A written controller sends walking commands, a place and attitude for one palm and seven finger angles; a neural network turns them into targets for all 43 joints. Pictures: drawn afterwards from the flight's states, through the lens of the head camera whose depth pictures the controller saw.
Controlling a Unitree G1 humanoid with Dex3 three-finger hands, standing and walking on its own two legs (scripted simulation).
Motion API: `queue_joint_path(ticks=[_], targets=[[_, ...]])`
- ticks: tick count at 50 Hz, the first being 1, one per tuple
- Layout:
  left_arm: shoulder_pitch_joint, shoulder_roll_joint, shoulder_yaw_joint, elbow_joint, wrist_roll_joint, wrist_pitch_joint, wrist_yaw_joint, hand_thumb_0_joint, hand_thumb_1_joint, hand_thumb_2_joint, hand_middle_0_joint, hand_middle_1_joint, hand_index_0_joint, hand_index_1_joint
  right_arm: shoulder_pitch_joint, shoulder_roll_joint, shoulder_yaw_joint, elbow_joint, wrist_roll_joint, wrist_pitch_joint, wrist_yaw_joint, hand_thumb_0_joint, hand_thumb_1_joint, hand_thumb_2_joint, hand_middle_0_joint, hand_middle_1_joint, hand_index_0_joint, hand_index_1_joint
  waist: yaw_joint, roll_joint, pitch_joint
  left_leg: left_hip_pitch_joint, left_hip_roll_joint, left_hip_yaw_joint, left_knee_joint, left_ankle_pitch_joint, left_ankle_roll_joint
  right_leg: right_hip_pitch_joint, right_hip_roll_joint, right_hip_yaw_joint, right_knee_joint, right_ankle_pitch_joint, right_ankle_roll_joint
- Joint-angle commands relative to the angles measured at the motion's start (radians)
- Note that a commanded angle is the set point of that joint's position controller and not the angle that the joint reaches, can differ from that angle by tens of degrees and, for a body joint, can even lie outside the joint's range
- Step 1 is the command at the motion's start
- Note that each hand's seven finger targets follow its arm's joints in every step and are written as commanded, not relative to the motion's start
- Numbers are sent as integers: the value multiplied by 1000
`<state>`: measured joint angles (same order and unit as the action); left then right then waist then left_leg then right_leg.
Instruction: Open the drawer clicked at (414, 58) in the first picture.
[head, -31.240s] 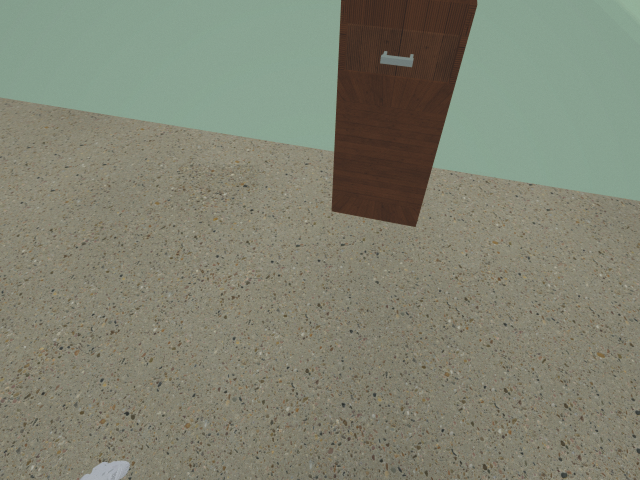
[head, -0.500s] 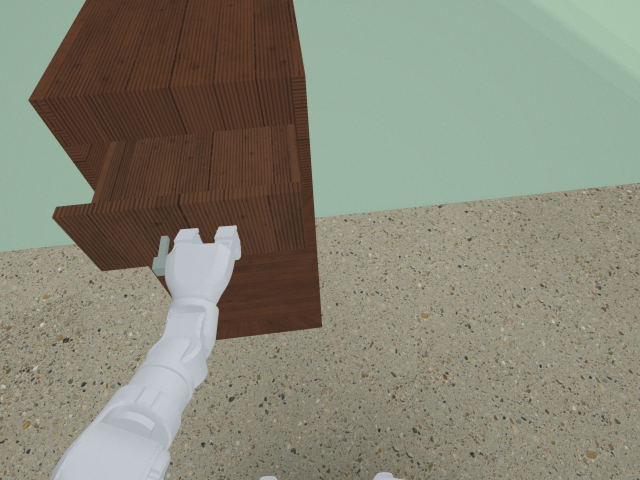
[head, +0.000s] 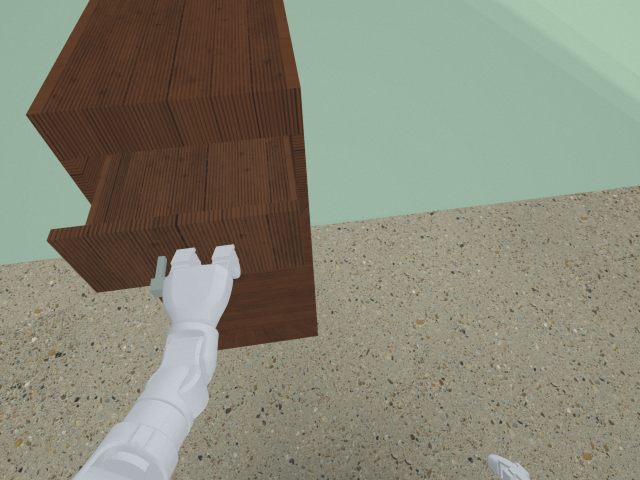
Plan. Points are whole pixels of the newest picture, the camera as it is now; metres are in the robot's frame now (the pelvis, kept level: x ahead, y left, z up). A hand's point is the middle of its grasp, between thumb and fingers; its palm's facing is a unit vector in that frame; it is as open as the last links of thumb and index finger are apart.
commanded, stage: pull the drawer open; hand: left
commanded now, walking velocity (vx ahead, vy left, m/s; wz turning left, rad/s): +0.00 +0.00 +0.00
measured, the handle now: (189, 271) +0.40 +0.20 +0.00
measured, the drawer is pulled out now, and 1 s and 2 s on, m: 0.16 0.29 0.30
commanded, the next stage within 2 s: open the thumb to release the handle in 1.20 s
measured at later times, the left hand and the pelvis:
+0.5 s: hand (211, 339) +0.31 +0.16 -0.03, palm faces +0.00 -0.06 -1.00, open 5.3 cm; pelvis +0.02 -0.01 +0.00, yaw +3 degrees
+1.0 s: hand (211, 392) +0.24 +0.15 -0.03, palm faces +0.00 -0.12 -0.99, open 5.4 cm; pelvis +0.01 -0.02 +0.00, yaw +0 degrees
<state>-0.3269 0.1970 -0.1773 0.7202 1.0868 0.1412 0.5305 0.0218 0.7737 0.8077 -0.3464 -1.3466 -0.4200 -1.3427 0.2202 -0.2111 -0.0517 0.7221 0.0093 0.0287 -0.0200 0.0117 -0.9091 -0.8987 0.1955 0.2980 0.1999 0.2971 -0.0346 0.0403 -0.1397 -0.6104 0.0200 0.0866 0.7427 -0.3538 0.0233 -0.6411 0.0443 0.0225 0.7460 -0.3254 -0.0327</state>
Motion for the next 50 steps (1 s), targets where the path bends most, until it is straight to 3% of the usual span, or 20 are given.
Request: queue_joint_path(ticks=[1, 3, 7, 11, 12, 13, 14, 16, 19, 21, 24, 27, 28, 33, 36, 42, 44, 48, 50], targets=[[37, 94, 25, -264, -5, 68, 35, 0, 900, 900, -400, -1350, -400, -1350, -93, -121, -33, -156, 6, -29, 10, 0, -900, -900, 200, 300, 200, 300, 81, -84, -278, 172, -52, -33, -77, 278, -8, 238, 13, -16, -90, 316, -13], [118, 101, 33, -338, -4, 94, 29, 0, 900, 900, -400, -1350, -400, -1350, -117, -123, -33, -171, 5, -17, 17, 0, -900, -900, 200, 300, 200, 300, 95, -82, -285, 190, -52, -37, -81, 322, -12, 270, 11, -17, -87, 369, -18], [246, 59, -23, -468, 9, 127, 10, 0, 900, 900, -400, -1350, -400, -1350, -160, -111, -25, -196, 6, 6, 32, 0, -900, -900, 200, 300, 200, 300, 96, -88, -266, 240, -45, -43, -74, 408, -14, 276, 9, -21, -73, 447, -17], [385, 45, -46, -548, 21, 123, -1, 0, 900, 900, -400, -1350, -400, -1350, -202, -95, -10, -220, 6, 10, 41, 0, -900, -900, 200, 300, 200, 300, 108, -88, -227, 266, -44, -51, -64, 458, -19, 272, 12, -16, -62, 478, -17], [209, 75, -43, -548, 43, 124, 3, 0, 900, 900, -400, -1350, -400, -1350, -202, -107, -9, -193, -1, 18, 36, 0, -900, -900, 200, 300, 200, 300, 69, -69, -221, 274, -43, -60, -54, 440, -19, 233, 10, -11, -60, 469, -16], [50, 94, -36, -543, 60, 125, 9, 0, 900, 900, -400, -1350, -400, -1350, -196, -108, -11, -173, -7, 22, 24, 0, -900, -900, 200, 300, 200, 300, 46, -51, -199, 265, -41, -65, -48, 410, -19, 198, 9, -19, -62, 422, -17], [-23, 123, -15, -505, 87, 125, 23, 0, 900, 900, -400, -1350, -400, -1350, -202, -107, -9, -157, -13, 18, 14, 0, -900, -900, 200, 300, 200, 300, 47, -47, -181, 255, -44, -64, -43, 365, -16, 162, 10, -18, -64, 366, -16], [33, 82, -39, -440, 84, 132, 24, 0, 900, 900, -400, -1350, -400, -1350, -199, -93, -8, -155, -14, 8, 10, 0, -900, -900, 200, 300, 200, 300, 67, -44, -213, 264, -53, -61, -40, 363, -19, 180, 12, -21, -60, 359, -18], [-22, 114, -17, -447, 55, 134, 13, 0, 900, 900, -400, -1350, -400, -1350, -206, -91, -9, -152, -12, 16, 1, 0, -900, -900, 200, 300, 200, 300, 75, -47, -279, 277, -59, -58, -37, 388, -19, 234, 4, -10, -56, 424, -14], [-37, 73, -53, -414, 44, 133, 3, 0, 900, 900, -400, -1350, -400, -1350, -213, -84, -4, -148, -10, 19, -3, 0, -900, -900, 200, 300, 200, 300, 66, -67, -254, 263, -62, -60, -39, 375, -17, 234, 0, -14, -62, 426, -10], [-67, 118, -9, -379, 36, 117, -6, 0, 900, 900, -400, -1350, -400, -1350, -218, -88, 0, -144, -11, 17, -17, 0, -900, -900, 200, 300, 200, 300, 67, -116, -241, 224, -69, -56, -42, 319, -12, 256, -12, 6, -79, 433, -1], [-108, 114, -11, -360, 42, 89, -6, 0, 900, 900, -400, -1350, -400, -1350, -214, -83, 0, -139, -12, 10, -21, 0, -900, -900, 200, 300, 200, 300, 65, -96, -241, 210, -70, -57, -50, 278, -11, 249, -14, 11, -85, 375, -2], [-75, 118, -3, -367, 42, 81, -6, 0, 900, 900, -400, -1350, -400, -1350, -212, -85, -3, -145, -14, 8, -19, 0, -900, -900, 200, 300, 200, 300, 79, -75, -260, 215, -72, -54, -52, 279, -12, 268, -14, 15, -88, 380, -6], [160, 81, -14, -393, 18, 51, -14, 0, 900, 900, -400, -1350, -400, -1350, -212, -87, -6, -182, -11, -1, 2, 0, -900, -900, 200, 300, 200, 300, 109, -100, -256, 184, -74, -53, -71, 253, -16, 315, -16, 29, -95, 394, -8], [256, 57, -39, -475, 12, 35, -11, 0, 900, 900, -400, -1350, -400, -1350, -214, -89, -10, -201, -9, -7, 15, 0, -900, -900, 200, 300, 200, 300, 108, -98, -224, 171, -72, -47, -76, 225, -13, 299, -14, 38, -103, 348, -10], [485, 80, -13, -635, 8, 35, 12, 0, 900, 900, -400, -1350, -400, -1350, -227, -91, -18, -225, -8, -11, 40, 0, -900, -900, 200, 300, 200, 300, 118, -108, -199, 153, -72, -42, -77, 208, -16, 309, -12, 55, -100, 346, -16], [496, 72, -28, -671, 21, 40, 26, 0, 900, 900, -400, -1350, -400, -1350, -237, -93, -17, -225, -11, -12, 45, 0, -900, -900, 200, 300, 200, 300, 110, -85, -169, 156, -70, -45, -74, 187, -16, 271, -7, 59, -105, 284, -19], [539, 95, -9, -712, 34, 54, 48, 0, 900, 900, -400, -1350, -400, -1350, -253, -93, -19, -221, -14, -16, 46, 0, -900, -900, 200, 300, 200, 300, 113, -84, -158, 174, -73, -49, -65, 170, -14, 256, -1, 71, -120, 229, -25], [592, 76, -27, -717, 34, 55, 51, 0, 900, 900, -400, -1350, -400, -1350, -259, -85, -15, -223, -13, -21, 48, 0, -900, -900, 200, 300, 200, 300, 116, -93, -136, 176, -73, -50, -63, 164, -13, 245, -2, 64, -115, 224, -23]])
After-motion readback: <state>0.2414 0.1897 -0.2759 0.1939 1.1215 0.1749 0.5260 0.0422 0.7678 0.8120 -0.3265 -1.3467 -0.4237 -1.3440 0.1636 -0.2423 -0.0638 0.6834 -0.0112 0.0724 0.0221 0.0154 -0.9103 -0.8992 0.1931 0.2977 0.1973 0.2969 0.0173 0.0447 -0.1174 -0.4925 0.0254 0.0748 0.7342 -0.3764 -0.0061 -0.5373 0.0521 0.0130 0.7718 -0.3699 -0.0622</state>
